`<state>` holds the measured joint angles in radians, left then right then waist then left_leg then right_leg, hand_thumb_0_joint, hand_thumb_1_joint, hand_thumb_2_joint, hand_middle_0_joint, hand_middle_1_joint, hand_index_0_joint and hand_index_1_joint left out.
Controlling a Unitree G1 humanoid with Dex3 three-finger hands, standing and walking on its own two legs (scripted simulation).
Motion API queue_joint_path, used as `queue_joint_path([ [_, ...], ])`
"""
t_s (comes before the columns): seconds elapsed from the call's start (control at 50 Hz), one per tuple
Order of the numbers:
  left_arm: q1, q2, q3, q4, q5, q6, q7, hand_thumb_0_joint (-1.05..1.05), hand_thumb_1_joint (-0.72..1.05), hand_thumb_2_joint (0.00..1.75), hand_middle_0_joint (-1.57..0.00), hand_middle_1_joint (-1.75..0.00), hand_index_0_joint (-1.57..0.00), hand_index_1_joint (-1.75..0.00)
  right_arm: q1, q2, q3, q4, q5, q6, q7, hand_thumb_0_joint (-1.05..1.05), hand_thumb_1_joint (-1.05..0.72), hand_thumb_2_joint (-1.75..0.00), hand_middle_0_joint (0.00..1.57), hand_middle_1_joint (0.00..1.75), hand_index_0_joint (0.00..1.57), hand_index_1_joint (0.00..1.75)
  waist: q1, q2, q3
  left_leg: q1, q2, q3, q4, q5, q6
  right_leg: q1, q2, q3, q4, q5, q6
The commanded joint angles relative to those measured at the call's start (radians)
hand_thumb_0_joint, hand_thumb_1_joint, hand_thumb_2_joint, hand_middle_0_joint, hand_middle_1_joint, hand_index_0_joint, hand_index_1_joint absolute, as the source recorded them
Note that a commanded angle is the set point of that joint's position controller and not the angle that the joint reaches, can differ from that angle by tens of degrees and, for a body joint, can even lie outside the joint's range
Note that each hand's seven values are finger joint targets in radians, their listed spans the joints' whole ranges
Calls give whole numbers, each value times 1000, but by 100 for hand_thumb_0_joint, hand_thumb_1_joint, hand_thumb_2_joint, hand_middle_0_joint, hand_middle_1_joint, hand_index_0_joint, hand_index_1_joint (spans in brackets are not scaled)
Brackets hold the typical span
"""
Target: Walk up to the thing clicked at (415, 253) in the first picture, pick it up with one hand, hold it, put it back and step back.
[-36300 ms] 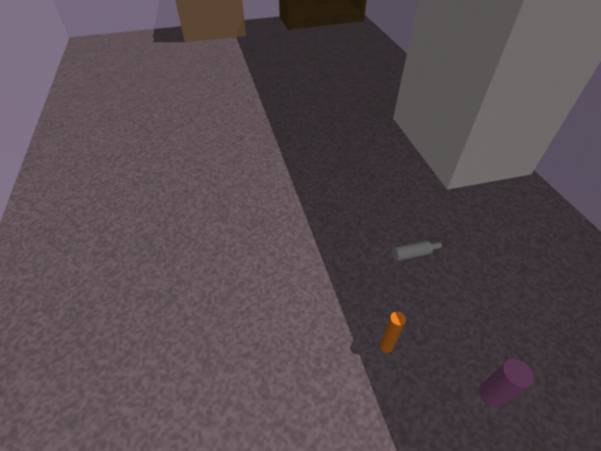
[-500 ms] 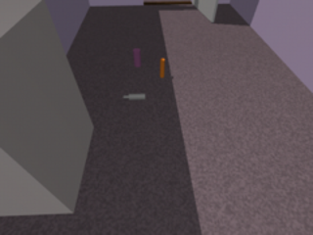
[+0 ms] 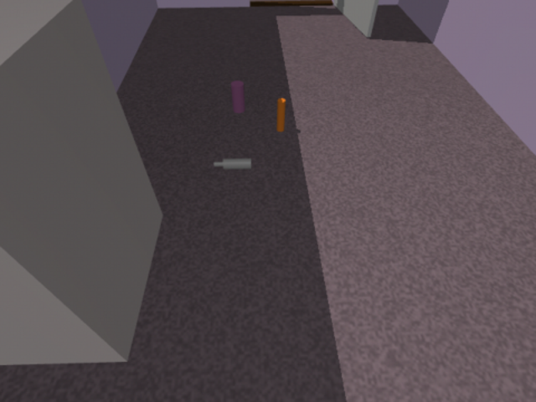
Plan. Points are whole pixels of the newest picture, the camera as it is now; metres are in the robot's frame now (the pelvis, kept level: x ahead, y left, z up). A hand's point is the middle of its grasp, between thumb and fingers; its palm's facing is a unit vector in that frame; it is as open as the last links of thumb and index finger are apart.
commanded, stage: stand
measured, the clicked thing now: (232, 163) +1.43 +0.18 -0.75
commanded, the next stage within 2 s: none
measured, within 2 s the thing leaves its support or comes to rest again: neither
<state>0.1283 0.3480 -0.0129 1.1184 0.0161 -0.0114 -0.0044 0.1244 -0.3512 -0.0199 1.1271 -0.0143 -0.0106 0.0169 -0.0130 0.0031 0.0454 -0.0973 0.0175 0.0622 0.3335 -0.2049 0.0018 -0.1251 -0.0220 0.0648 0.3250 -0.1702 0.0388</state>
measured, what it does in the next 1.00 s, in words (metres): stands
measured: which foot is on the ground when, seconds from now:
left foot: down 0.00-1.00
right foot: down 0.00-1.00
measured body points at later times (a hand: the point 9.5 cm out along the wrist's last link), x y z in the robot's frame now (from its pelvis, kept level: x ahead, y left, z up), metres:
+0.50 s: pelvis +0.01 +0.00 +0.00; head +0.02 +0.00 +0.45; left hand +0.08 +0.30 -0.13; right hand +0.08 -0.30 -0.13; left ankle -0.01 +0.11 -0.75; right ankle +0.01 -0.15 -0.75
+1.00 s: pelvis +0.01 +0.00 +0.00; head +0.02 +0.00 +0.45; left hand +0.08 +0.30 -0.13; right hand +0.09 -0.30 -0.13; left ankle -0.01 +0.11 -0.75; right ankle +0.01 -0.15 -0.75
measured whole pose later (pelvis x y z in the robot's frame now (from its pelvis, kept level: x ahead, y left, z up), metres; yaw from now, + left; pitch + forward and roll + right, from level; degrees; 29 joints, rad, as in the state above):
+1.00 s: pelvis +0.01 +0.00 +0.00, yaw +0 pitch -2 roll +0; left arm 0.12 0.35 -0.01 1.11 0.02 -0.01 0.00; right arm 0.12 -0.35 -0.02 1.11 -0.01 -0.01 0.01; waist -0.01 0.00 0.05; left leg -0.08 0.01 0.06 0.33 -0.22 0.00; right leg -0.11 -0.03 0.06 0.32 -0.18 0.04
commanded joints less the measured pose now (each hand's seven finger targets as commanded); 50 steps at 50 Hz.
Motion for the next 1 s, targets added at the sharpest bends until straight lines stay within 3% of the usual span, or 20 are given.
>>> queue_joint_path([
  [0.0, -43, 215, 45, -61, -6, -21, 17, 0, 90, 90, -20, -30, -20, -30, -32, -213, -38, -55, 4, -20, -16, 0, -90, -90, 20, 30, 20, 30, 1, -8, -62, 13, 122, -97, -64, 98, 16, -10, -99, 63, -42, 145, -54],
  [0.04, -43, 214, 45, -60, -5, -21, 17, 0, 90, 90, -20, -30, -20, -30, -32, -210, -38, -56, 4, -21, -17, 0, -90, -90, 20, 30, 20, 30, 2, -10, -80, 28, 129, -98, -52, 159, 18, 8, -101, 59, -24, 196, -56],
  [0.18, -35, 212, 43, -57, -5, -18, 18, 0, 90, 90, -20, -30, -20, -30, -31, -210, -36, -55, 7, -23, -19, 0, -90, -90, 20, 30, 20, 30, 6, -10, -78, 41, 130, -100, -56, 174, 16, -1, -98, 52, -25, 187, -54],
  [0.36, -33, 210, 44, -55, -6, -17, 17, 0, 90, 90, -20, -30, -20, -30, -39, -213, -38, -58, 7, -19, -18, 0, -90, -90, 20, 30, 20, 30, 8, -9, -59, 21, 123, -101, -64, 110, 17, -8, -97, 53, -36, 149, -54],
  [0.56, -43, 209, 47, -59, -6, -21, 19, 0, 90, 90, -20, -30, -20, -30, -32, -212, -36, -63, 7, -21, -21, 0, -90, -90, 20, 30, 20, 30, 4, -2, -84, 37, 126, -95, -42, 209, 17, 24, -107, 53, -28, 246, -55],
  [0.98, -30, 204, 48, -57, -6, -17, 18, 0, 90, 90, -20, -30, -20, -30, -47, -213, -35, -71, 8, -21, -23, 0, -90, -90, 20, 30, 20, 30, 11, 4, -71, 47, 126, -95, -51, 197, 17, 10, -99, 45, -27, 217, -53],
])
